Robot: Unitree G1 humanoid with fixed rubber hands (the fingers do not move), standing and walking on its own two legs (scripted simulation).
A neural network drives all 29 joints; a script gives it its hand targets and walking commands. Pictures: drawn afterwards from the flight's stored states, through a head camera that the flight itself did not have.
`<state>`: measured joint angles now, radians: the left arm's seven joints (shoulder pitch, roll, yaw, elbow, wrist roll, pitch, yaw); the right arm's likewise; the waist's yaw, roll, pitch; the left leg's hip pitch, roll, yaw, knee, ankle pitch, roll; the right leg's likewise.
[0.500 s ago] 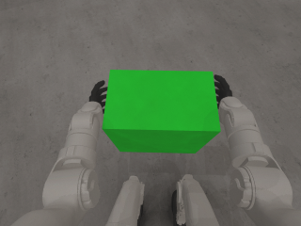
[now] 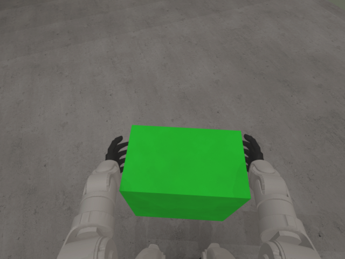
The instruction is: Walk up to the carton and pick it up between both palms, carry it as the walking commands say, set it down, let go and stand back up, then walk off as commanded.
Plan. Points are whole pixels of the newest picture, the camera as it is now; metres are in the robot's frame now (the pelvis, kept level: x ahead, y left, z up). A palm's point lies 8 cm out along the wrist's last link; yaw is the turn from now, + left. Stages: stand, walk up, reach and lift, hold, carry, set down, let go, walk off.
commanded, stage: reach and lift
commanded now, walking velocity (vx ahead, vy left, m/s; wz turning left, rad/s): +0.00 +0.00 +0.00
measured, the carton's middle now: (182, 178) +0.33 +0.01 -0.08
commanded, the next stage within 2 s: none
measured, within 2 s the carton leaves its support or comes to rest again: neither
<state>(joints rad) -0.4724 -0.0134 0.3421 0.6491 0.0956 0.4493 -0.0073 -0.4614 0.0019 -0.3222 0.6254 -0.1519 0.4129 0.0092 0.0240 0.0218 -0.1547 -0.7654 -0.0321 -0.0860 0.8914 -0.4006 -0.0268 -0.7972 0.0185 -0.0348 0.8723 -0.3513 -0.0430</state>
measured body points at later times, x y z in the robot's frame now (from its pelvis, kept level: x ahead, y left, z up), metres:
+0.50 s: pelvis -0.01 +0.00 +0.03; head +0.01 -0.01 +0.48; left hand +0.32 +0.19 +0.03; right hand +0.34 -0.17 +0.04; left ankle +0.01 +0.13 -0.69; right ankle +0.04 -0.10 -0.69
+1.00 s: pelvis -0.01 +0.00 +0.05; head -0.06 -0.01 +0.49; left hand +0.31 +0.19 +0.09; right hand +0.32 -0.17 +0.09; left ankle +0.01 +0.13 -0.69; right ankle +0.04 -0.10 -0.69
